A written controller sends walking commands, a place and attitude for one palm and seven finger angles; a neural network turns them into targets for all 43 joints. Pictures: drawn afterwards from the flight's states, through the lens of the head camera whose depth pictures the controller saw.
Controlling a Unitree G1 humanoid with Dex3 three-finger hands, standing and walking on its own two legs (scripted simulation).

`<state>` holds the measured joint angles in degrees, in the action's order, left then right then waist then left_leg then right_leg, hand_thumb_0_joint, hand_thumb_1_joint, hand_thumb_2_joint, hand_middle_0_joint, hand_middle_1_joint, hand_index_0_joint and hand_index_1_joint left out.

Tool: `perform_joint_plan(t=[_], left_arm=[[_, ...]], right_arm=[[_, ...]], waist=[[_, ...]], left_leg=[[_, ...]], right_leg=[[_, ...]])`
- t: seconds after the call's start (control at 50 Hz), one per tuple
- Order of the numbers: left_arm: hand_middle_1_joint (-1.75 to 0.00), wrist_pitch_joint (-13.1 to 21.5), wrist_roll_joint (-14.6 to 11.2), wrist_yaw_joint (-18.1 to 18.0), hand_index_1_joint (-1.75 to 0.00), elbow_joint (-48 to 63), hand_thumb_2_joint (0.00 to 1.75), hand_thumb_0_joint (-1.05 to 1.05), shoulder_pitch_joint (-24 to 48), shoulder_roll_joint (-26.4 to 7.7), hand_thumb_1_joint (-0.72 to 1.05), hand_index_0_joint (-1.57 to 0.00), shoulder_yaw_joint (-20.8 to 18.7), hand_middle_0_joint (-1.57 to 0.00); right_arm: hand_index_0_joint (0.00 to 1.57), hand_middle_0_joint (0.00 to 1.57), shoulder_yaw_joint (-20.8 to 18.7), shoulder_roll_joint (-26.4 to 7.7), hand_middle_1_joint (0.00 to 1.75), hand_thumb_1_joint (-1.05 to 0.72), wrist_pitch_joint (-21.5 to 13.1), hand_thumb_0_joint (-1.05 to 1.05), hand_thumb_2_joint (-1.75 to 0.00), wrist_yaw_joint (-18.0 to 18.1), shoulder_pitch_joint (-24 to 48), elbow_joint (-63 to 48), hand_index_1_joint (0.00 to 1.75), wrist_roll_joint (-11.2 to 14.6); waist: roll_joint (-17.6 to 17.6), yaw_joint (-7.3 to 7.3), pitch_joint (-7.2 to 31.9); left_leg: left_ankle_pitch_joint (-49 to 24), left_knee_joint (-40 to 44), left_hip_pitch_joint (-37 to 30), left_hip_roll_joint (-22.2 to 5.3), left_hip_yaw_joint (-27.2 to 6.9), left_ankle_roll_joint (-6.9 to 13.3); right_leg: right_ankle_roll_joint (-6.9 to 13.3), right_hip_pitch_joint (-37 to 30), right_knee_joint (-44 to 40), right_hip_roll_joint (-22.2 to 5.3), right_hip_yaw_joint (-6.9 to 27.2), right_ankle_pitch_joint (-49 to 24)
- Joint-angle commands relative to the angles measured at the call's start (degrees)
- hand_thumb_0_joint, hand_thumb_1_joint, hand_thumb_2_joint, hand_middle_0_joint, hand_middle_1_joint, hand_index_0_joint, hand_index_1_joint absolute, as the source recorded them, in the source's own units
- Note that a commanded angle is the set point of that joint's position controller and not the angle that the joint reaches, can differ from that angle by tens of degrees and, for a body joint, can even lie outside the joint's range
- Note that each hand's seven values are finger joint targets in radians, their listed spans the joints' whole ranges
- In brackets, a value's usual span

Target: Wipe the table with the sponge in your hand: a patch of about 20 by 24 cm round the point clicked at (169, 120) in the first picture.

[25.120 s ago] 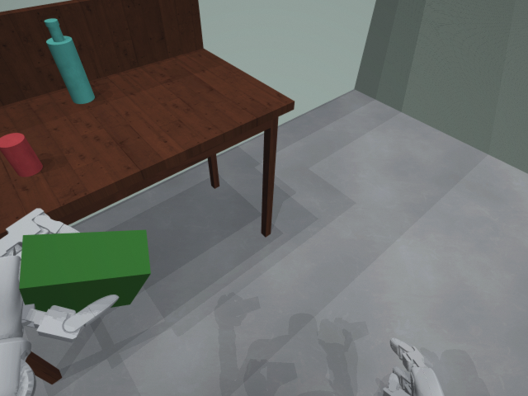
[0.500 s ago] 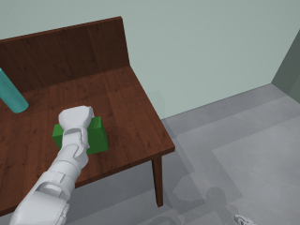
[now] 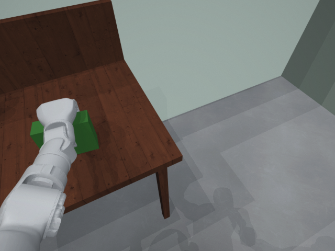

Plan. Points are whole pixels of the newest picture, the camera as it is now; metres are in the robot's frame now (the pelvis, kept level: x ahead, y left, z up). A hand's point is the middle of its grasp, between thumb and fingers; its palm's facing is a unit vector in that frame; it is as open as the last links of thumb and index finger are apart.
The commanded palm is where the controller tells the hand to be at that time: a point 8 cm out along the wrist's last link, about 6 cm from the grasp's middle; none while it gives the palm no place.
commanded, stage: wipe forward along the third lane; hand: left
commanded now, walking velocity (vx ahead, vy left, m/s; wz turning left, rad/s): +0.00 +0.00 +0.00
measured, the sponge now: (70, 140) +0.41 +0.28 +0.00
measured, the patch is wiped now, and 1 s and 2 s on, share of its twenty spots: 0.70 0.75 0.75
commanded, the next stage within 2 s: wipe back along the third lane in 0.54 s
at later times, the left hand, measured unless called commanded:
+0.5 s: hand (61, 113) +0.48 +0.30 +0.05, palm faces -0.11 +0.00 -0.99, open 9.5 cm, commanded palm +0.47 +0.30 +0.09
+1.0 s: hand (59, 113) +0.48 +0.31 +0.05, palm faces -0.05 +0.01 -1.00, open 9.5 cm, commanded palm +0.45 +0.28 +0.09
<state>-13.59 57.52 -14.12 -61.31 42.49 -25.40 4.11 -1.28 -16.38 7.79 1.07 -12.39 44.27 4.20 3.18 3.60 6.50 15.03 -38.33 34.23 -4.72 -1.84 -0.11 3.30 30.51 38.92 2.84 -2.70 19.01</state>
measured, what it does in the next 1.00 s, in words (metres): shifts its weight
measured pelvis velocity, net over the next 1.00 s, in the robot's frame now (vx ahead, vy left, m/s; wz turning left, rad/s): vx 0.02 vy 0.06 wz -0.03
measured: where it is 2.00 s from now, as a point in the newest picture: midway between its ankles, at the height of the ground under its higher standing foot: outside the picture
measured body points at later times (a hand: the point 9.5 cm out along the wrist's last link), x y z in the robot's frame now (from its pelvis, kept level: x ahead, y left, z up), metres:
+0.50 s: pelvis +0.01 +0.03 +0.00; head +0.08 +0.03 +0.44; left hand +0.48 +0.30 +0.10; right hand +0.06 -0.24 -0.13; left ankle +0.04 +0.17 -0.72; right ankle +0.00 -0.08 -0.72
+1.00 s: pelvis +0.02 +0.06 +0.00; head +0.07 +0.06 +0.45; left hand +0.48 +0.30 +0.10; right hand +0.05 -0.20 -0.14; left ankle +0.04 +0.17 -0.72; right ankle +0.00 -0.08 -0.72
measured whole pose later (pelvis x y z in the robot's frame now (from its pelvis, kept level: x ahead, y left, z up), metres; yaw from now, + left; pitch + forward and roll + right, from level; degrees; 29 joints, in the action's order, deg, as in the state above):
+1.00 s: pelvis +0.02 +0.06 +0.00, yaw -2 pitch +14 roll -2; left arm -18.5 57.1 -18.9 -66.3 49.4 -23.9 7.1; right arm -1.6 -13.4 8.6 -2.0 -15.8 45.4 3.5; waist 2.4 4.6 8.6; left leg 17.4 -40.9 37.9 -2.7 0.8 0.5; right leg -1.0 32.6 36.9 0.6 0.1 18.7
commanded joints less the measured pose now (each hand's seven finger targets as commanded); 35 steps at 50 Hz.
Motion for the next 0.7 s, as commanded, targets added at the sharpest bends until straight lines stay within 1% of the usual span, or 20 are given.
perform_joint_plan(t=[0.0, 0.04, 0.06, 0.14, 0.16, 0.2, 0.24, 0.26, 0.28, 0.3, 0.34, 0.38, 0.42, 0.46, 0.48, 0.52, 0.56, 0.6, 0.62, 0.68], left_arm=[[-1.6, -1.34, 2.72, -2.52, -1.6, 3.71, 1.3, 0.0, 19.39, -16.31, 0.1, -1.2, -1.73, -1.2], [-1.6, -1.62, 3.1, -2.55, -1.6, 2.98, 1.3, 0.0, 21.0, -17.58, 0.1, -1.2, -2.12, -1.2], [-1.6, -1.4, 2.91, -2.42, -1.6, 3.59, 1.3, 0.0, 22.63, -16.54, 0.1, -1.2, -1.64, -1.2], [-1.6, -1.75, 3.62, -2.51, -1.6, 1.62, 1.3, 0.0, 23.47, -17.35, 0.1, -1.2, -1.65, -1.2], [-1.6, -1.59, 3.09, -2.34, -1.6, 2.13, 1.3, 0.0, 24.03, -16.54, 0.1, -1.2, -1.64, -1.2], [-1.6, -1.71, 3.74, -2.4, -1.6, 0.46, 1.3, 0.0, 23.7, -17.77, 0.1, -1.2, -2.05, -1.2], [-1.6, -1.84, 3.88, -2.41, -1.6, 0.63, 1.3, 0.0, 24.27, -17.35, 0.1, -1.2, -1.75, -1.2], [-1.6, -1.74, 3.67, -2.28, -1.6, 0.84, 1.3, 0.0, 25.83, -16.69, 0.1, -1.2, -1.45, -1.2], [-1.6, -1.64, 3.98, -2.37, -1.6, 0.47, 1.3, 0.0, 26.38, -17.16, 0.1, -1.2, -1.44, -1.2], [-1.6, -1.83, 4.0, -2.38, -1.6, -0.5, 1.3, 0.0, 25.81, -17.19, 0.1, -1.2, -1.59, -1.2], [-1.6, -2.11, 4.3, -2.49, -1.6, -1.26, 1.3, 0.0, 25.68, -19.45, 0.1, -1.2, -3.01, -1.2], [-1.6, -2.0, 4.27, -2.44, -1.6, -1.06, 1.3, 0.0, 28.24, -18.23, 0.1, -1.2, -2.02, -1.2], [-1.6, -2.22, 4.59, -2.49, -1.6, -2.01, 1.3, 0.0, 27.4, -17.17, 0.1, -1.2, -1.47, -1.2], [-1.6, -2.14, 4.76, -2.44, -1.6, -2.06, 1.3, 0.0, 28.39, -18.16, 0.1, -1.2, -2.55, -1.2], [-1.6, -2.3, 5.05, -2.5, -1.6, -2.96, 1.3, 0.0, 28.7, -17.47, 0.1, -1.2, -1.61, -1.2], [-1.6, -2.51, 5.31, -2.75, -1.6, -3.72, 1.3, 0.0, 29.24, -17.09, 0.1, -1.2, -1.52, -1.2], [-1.6, -2.42, 5.06, -2.87, -1.6, -3.28, 1.3, 0.0, 30.65, -16.63, 0.1, -1.2, -1.71, -1.2], [-1.6, -2.74, 5.26, -3.21, -1.6, -4.64, 1.3, 0.0, 32.5, -17.95, 0.1, -1.2, -1.93, -1.2], [-1.6, -2.94, 5.2, -3.25, -1.6, -5.32, 1.3, 0.0, 32.87, -18.08, 0.1, -1.2, -1.86, -1.2], [-1.6, -2.76, 4.45, -3.07, -1.6, -5.44, 1.3, 0.0, 28.97, -14.03, 0.1, -1.2, -0.6, -1.2]], right_arm=[[0.2, 0.2, -2.13, -7.53, 0.3, -0.9, -1.69, 0.0, -0.9, 0.34, 0.46, -6.18, 0.3, -0.37], [0.2, 0.2, -2.05, -7.79, 0.3, -0.9, -1.66, 0.0, -0.9, 0.29, 0.25, -5.86, 0.3, -0.3], [0.2, 0.2, -2.18, -7.55, 0.3, -0.9, -1.68, 0.0, -0.9, 0.25, 0.14, -5.89, 0.3, -0.29], [0.2, 0.2, -2.14, -7.88, 0.3, -0.9, -1.62, 0.0, -0.9, 0.07, -1.35, -5.46, 0.3, -0.52], [0.2, 0.2, -2.32, -7.65, 0.3, -0.9, -1.72, 0.0, -0.9, 0.09, -1.35, -5.69, 0.3, -0.49], [0.2, 0.2, -2.31, -8.0, 0.3, -0.9, -1.61, 0.0, -0.9, 0.0, -2.23, -5.25, 0.3, -0.61], [0.2, 0.2, -2.33, -7.92, 0.3, -0.9, -1.41, 0.0, -0.9, -0.19, -2.59, -5.28, 0.3, -0.73], [0.2, 0.2, -2.4, -7.77, 0.3, -0.9, -1.46, 0.0, -0.9, -0.24, -2.61, -5.32, 0.3, -0.65], [0.2, 0.2, -2.39, -7.98, 0.3, -0.9, -1.49, 0.0, -0.9, -0.31, -3.27, -5.0, 0.3, -0.78], [0.2, 0.2, -2.44, -8.01, 0.3, -0.9, -1.44, 0.0, -0.9, -0.38, -3.45, -4.92, 0.3, -0.81], [0.2, 0.2, -2.29, -8.19, 0.3, -0.9, -1.15, 0.0, -0.9, -0.43, -3.68, -5.03, 0.3, -0.85], [0.2, 0.2, -2.44, -8.22, 0.3, -0.9, -1.24, 0.0, -0.9, -0.47, -4.37, -4.62, 0.3, -0.96], [0.2, 0.2, -2.55, -8.18, 0.3, -0.9, -1.13, 0.0, -0.9, -0.75, -4.76, -4.63, 0.3, -1.08], [0.2, 0.2, -2.7, -8.19, 0.3, -0.9, -1.1, 0.0, -0.9, -0.87, -4.99, -4.64, 0.3, -1.17], [0.2, 0.2, -2.68, -8.31, 0.3, -0.9, -0.94, 0.0, -0.9, -0.84, -5.4, -4.52, 0.3, -1.14], [0.2, 0.2, -2.84, -8.41, 0.3, -0.9, -0.94, 0.0, -0.9, -1.0, -5.69, -4.22, 0.3, -1.26], [0.2, 0.2, -3.02, -8.27, 0.3, -0.9, -0.96, 0.0, -0.9, -1.11, -5.88, -4.25, 0.3, -1.42], [0.2, 0.2, -2.85, -8.58, 0.3, -0.9, -1.0, 0.0, -0.9, -1.09, -6.46, -3.81, 0.3, -1.47], [0.2, 0.2, -2.75, -8.61, 0.3, -0.9, -1.03, 0.0, -0.9, -1.11, -6.64, -3.82, 0.3, -1.42], [0.2, 0.2, -3.13, -8.01, 0.3, -0.9, -1.19, 0.0, -0.9, -1.49, -6.62, -4.22, 0.3, -1.57]], waist=[[-4.92, 0.93, 13.31], [-4.42, 1.21, 12.6], [-3.56, 1.48, 13.34], [-4.23, 1.98, 14.33], [-4.26, 2.01, 15.58], [-4.77, 2.27, 15.31], [-3.83, 2.16, 16.45], [-3.4, 2.61, 16.81], [-2.8, 2.68, 16.6], [-3.67, 2.77, 16.41], [-3.93, 2.39, 16.72], [-3.58, 3.18, 17.34], [-3.08, 3.05, 17.36], [-1.99, 2.82, 18.48], [-2.52, 3.31, 17.41], [-2.42, 3.49, 16.86], [-0.93, 3.41, 17.96], [-1.23, 3.98, 17.19], [-1.59, 3.95, 16.83], [-0.29, 2.57, 19.41]], left_leg=[[-1.88, 1.83, -4.04, 4.8, 2.97, 3.42], [-1.55, 1.74, -3.78, 4.68, 2.94, 3.44], [-2.34, 1.91, -4.45, 4.63, 2.86, 3.4], [-3.22, 1.25, -4.45, 4.55, 2.96, 3.49], [-3.97, 1.44, -4.92, 4.59, 2.77, 3.44], [-4.49, 0.79, -4.74, 4.54, 2.87, 3.49], [-5.13, 0.69, -4.89, 4.61, 3.11, 3.41], [-5.83, 0.85, -5.49, 4.47, 2.85, 3.33], [-5.48, 0.72, -5.68, 4.46, 2.79, 3.34], [-5.67, 0.41, -5.45, 4.44, 2.94, 3.43], [-5.92, 0.27, -4.47, 4.63, 3.13, 3.3], [-6.81, 0.24, -5.39, 4.4, 2.9, 3.33], [-7.34, 0.14, -5.82, 4.38, 2.99, 3.25], [-8.75, 0.17, -6.53, 4.24, 2.64, 3.09], [-7.99, 0.17, -6.47, 4.19, 2.46, 3.08], [-8.06, 0.0, -6.67, 4.0, 2.42, 3.08], [-9.14, 0.16, -7.81, 3.8, 2.01, 2.9], [-7.63, 0.06, -7.15, 3.73, 1.91, 2.95], [-6.56, 0.4, -6.64, 3.72, 1.69, 2.87], [-8.88, 0.37, -9.2, 3.5, 1.45, 2.62]], right_leg=[[-2.34, -7.81, -8.55, -1.4, 4.78, -12.86], [-2.31, -6.88, -8.72, -1.44, 4.82, -12.22], [-2.16, -6.9, -8.31, -1.33, 4.45, -12.99], [-2.28, -6.18, -7.89, -1.18, 4.0, -14.19], [-2.22, -6.65, -7.69, -1.05, 3.71, -14.84], [-2.32, -6.09, -7.42, -1.02, 3.63, -15.96], [-2.24, -6.29, -7.14, -1.01, 3.56, -16.88], [-2.12, -5.96, -6.82, -0.92, 3.08, -17.13], [-2.15, -4.99, -6.7, -0.72, 2.88, -16.25], [-2.2, -4.95, -6.8, -0.68, 2.92, -16.66], [-2.17, -5.87, -6.74, -0.8, 3.12, -17.66], [-2.14, -4.74, -6.09, -0.59, 2.48, -17.97], [-1.98, -3.93, -6.15, -0.43, 2.16, -18.02], [-1.65, -3.86, -5.6, -0.28, 1.8, -18.42], [-1.75, -2.59, -5.61, -0.16, 1.56, -16.92], [-1.63, -1.1, -5.7, -0.01, 1.27, -16.19], [-1.29, -0.45, -5.28, 0.15, 0.84, -15.88], [-1.47, 0.99, -5.49, 0.3, 0.77, -13.65], [-1.44, 1.35, -5.56, 0.37, 0.53, -12.07], [-1.05, 1.22, -4.99, 0.64, 0.04, -12.54]])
